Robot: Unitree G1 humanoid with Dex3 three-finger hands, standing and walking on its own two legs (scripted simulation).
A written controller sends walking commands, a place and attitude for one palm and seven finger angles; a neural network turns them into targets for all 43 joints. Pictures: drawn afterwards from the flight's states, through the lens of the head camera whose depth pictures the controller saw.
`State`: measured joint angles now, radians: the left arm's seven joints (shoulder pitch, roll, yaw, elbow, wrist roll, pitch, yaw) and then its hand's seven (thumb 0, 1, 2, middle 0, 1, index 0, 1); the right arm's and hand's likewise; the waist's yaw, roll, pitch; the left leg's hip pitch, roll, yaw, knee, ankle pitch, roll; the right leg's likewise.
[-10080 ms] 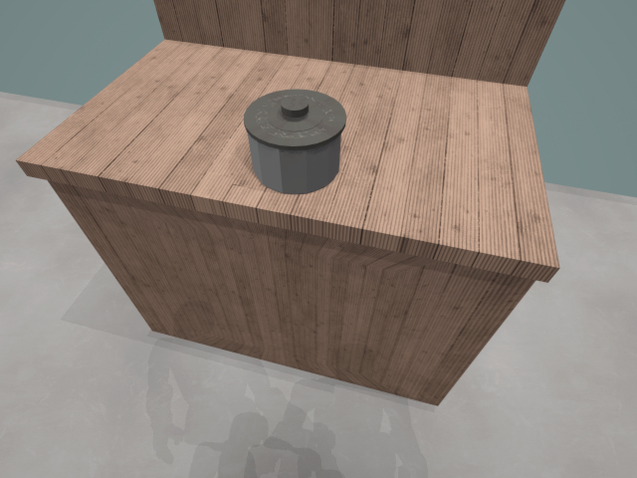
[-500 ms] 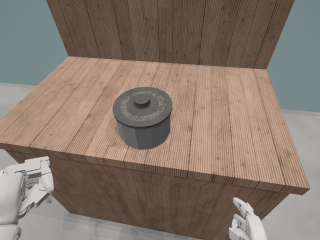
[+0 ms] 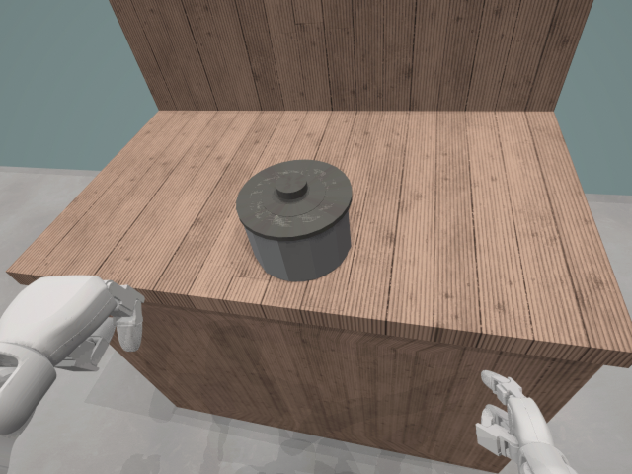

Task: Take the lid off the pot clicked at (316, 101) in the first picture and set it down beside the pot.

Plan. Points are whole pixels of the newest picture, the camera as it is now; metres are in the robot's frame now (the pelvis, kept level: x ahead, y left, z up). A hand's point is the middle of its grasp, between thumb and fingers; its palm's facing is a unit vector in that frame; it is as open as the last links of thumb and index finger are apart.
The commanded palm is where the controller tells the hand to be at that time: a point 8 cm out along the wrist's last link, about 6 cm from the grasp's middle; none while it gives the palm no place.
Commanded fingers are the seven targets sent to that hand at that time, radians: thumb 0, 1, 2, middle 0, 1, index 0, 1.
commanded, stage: reach forward and open the fingers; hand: left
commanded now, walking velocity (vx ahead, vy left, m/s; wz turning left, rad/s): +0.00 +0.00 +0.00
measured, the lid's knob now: (291, 185) +0.48 +0.09 +0.12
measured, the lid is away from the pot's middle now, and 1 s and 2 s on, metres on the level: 0.00 0.00 0.00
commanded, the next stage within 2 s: move the open hand above the knob in 0.66 s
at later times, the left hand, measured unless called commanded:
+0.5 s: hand (77, 286) +0.25 +0.28 +0.18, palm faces -0.07 -0.01 -1.00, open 9.4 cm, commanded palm +0.22 +0.27 +0.24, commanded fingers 0.00 -0.33 1.52 -0.84 -0.08 -0.84 -0.08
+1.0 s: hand (115, 245) +0.29 +0.25 +0.19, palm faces -0.06 +0.06 -1.00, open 10.1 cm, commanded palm +0.27 +0.24 +0.26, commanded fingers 0.00 -0.34 1.55 -0.85 -0.08 -0.85 -0.08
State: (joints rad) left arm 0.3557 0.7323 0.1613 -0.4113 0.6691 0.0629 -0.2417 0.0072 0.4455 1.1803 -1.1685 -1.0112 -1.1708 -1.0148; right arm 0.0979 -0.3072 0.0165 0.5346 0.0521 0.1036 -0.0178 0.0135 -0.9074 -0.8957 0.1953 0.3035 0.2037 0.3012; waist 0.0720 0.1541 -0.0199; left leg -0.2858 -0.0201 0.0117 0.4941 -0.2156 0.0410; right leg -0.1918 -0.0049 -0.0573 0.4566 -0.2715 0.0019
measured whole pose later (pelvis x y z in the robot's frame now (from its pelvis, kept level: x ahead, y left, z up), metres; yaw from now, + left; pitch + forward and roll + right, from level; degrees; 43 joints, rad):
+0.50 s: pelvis -0.04 +0.03 +0.00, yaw +0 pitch -2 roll -1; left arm -0.07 0.75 0.12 -0.22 0.68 0.01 -0.36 0.00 -0.24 1.47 -0.88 -0.18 -0.89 -0.18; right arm 0.12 -0.29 0.02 0.56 0.06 0.08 0.01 0.01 -0.91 -0.90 0.20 0.30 0.20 0.30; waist 0.06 0.12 0.04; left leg -0.28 -0.05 0.03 0.44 -0.14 0.07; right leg -0.19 -0.03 -0.05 0.42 -0.20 0.03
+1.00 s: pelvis -0.04 +0.03 +0.00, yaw +1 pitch -2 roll -1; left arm -0.37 0.73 -0.07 -0.10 0.77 0.07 -0.42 0.00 -0.34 1.54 -0.86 -0.08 -0.86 -0.08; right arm 0.10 -0.27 0.04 0.57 0.06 0.07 0.01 0.01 -0.91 -0.90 0.20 0.30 0.20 0.30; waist 0.06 0.11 0.04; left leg -0.28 -0.06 0.02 0.45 -0.14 0.08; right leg -0.21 -0.05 -0.05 0.47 -0.22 0.02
